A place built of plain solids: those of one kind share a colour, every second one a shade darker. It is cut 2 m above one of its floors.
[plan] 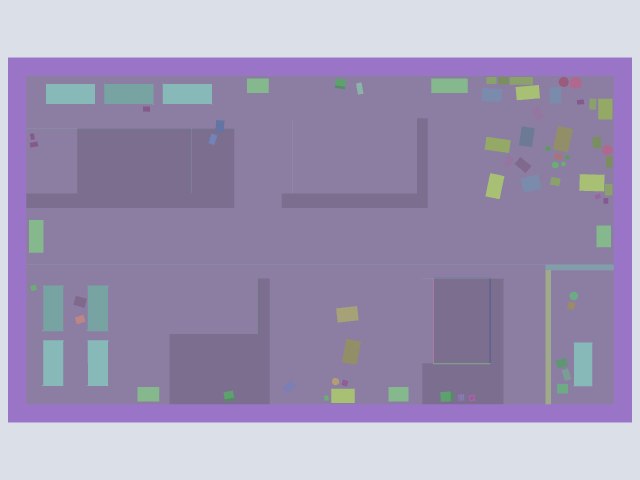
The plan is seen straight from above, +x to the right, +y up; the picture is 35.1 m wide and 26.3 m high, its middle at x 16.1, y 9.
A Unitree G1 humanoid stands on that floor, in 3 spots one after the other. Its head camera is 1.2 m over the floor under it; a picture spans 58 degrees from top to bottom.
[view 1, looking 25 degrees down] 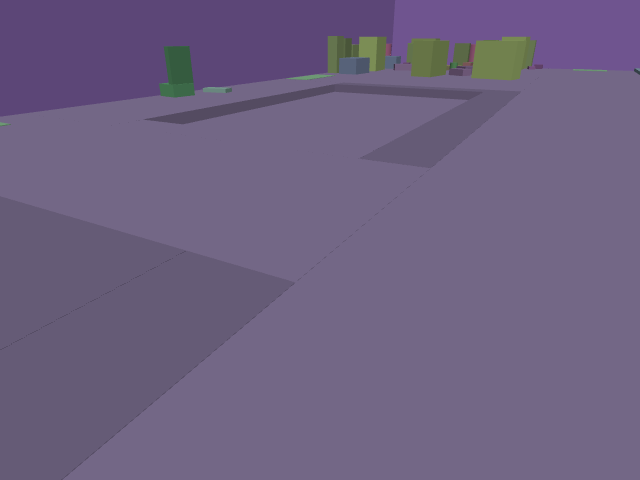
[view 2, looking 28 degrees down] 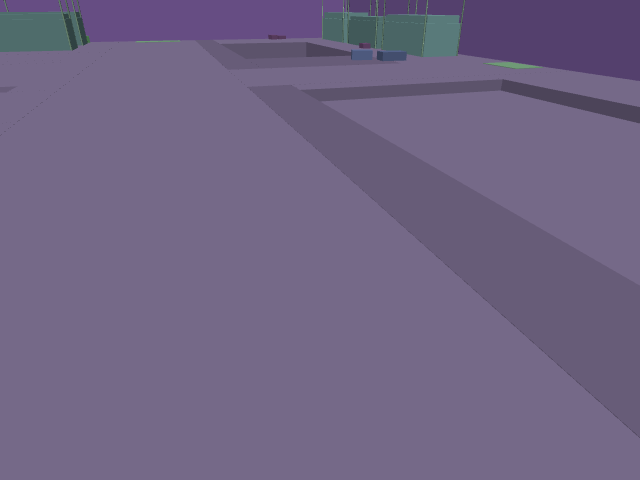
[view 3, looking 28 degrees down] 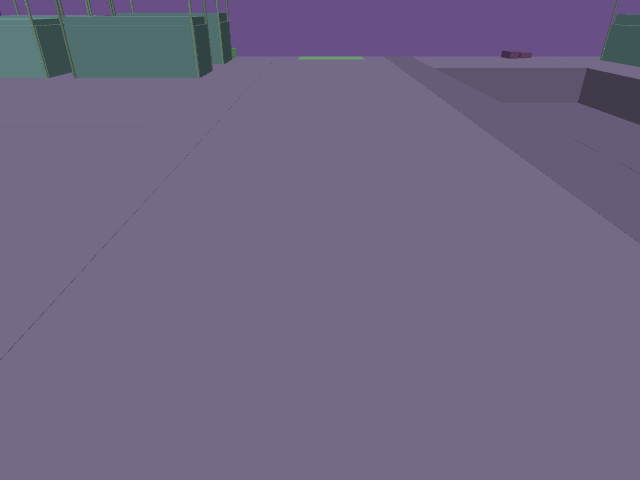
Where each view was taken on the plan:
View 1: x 9.69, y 9.65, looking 29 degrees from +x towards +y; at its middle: floor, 2.84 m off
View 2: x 22.01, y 9.50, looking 162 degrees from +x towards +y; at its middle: floor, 2.56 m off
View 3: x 13.61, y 8.89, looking -180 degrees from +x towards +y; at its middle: floor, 2.56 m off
